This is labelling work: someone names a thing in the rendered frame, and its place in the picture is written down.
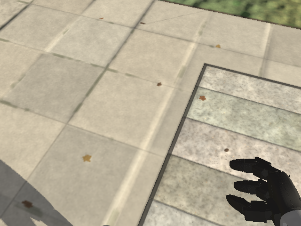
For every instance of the robot right hand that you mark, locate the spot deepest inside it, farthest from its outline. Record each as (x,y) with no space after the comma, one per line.
(279,195)

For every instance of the right robot forearm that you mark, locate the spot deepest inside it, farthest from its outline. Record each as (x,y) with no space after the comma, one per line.
(292,218)

